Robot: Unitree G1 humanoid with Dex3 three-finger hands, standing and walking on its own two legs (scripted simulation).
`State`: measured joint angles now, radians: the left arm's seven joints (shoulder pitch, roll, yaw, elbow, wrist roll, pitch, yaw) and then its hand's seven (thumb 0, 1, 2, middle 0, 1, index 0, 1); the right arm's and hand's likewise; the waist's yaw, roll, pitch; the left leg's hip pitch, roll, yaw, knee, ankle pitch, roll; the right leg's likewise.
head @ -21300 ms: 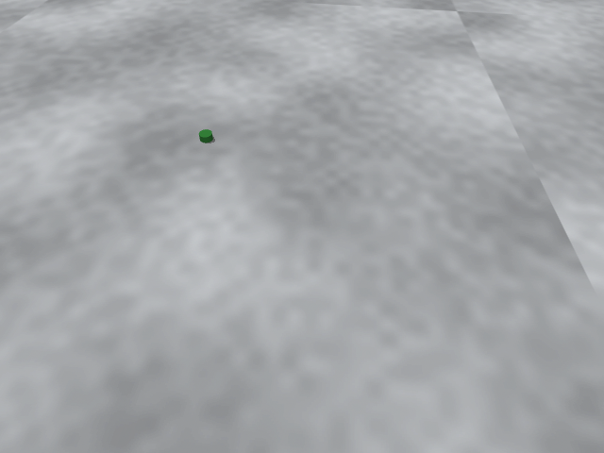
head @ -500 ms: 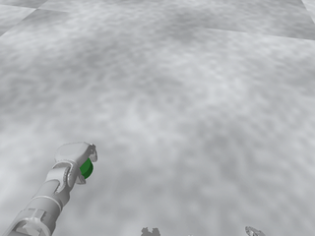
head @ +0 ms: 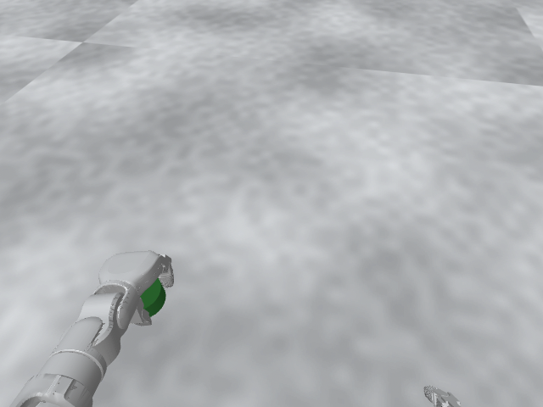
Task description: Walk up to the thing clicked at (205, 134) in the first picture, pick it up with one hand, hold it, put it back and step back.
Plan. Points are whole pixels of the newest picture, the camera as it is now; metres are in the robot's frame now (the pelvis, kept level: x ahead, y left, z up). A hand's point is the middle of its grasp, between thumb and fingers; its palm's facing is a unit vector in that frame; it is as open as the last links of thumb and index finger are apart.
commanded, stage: hold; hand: left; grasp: from above
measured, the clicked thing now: (142, 295) +0.32 +0.23 -0.07
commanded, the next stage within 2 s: crouch in 1.24 s
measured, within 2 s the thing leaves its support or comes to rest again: neither
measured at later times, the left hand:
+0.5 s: hand (139, 309) +0.27 +0.21 -0.03, palm faces -0.44 -0.06 -0.90, open 8.5 cm
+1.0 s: hand (139, 308) +0.27 +0.21 -0.02, palm faces -0.44 -0.07 -0.90, open 8.5 cm
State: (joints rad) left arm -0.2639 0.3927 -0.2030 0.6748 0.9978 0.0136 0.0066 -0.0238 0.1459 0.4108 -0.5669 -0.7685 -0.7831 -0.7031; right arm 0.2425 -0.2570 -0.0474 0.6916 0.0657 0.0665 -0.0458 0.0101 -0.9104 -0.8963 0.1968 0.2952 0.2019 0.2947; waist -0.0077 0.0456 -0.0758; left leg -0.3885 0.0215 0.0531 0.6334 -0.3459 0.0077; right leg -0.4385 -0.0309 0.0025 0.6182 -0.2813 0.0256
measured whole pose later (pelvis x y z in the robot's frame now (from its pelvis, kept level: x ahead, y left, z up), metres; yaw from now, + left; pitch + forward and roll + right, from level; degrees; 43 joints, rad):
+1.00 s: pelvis -0.01 -0.01 +0.01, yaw +0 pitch +1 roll +1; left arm -0.20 0.40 -0.21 0.55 0.98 0.00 -0.06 -0.02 0.16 0.38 -0.56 -0.77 -0.78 -0.70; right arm 0.18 -0.25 -0.02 0.67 0.08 0.08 -0.07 0.01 -0.92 -0.90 0.20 0.30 0.20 0.29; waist 0.02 0.05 -0.02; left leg -0.24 0.02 0.06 0.47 -0.26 0.00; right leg -0.31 -0.03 0.01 0.49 -0.21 0.01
